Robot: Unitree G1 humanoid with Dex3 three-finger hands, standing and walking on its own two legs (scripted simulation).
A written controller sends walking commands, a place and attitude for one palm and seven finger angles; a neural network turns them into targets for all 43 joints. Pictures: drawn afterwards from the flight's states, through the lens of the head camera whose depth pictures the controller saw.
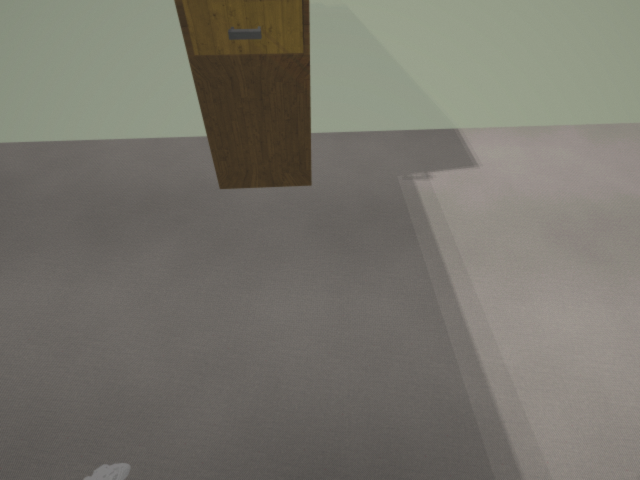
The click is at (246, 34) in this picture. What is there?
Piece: drawer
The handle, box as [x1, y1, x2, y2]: [228, 26, 261, 39]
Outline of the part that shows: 260,26 258,26 257,29 234,29 233,27 231,27 228,30 229,39 260,38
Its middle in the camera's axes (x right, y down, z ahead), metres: -0.27 -0.72 +1.34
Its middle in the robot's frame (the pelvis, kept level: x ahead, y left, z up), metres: +1.47 +0.34 -0.04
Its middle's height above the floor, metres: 0.73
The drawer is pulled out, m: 0.00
